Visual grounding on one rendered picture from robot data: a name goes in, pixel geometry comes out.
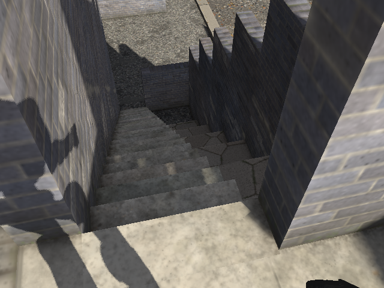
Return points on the stairs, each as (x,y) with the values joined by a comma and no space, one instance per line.
(151,172)

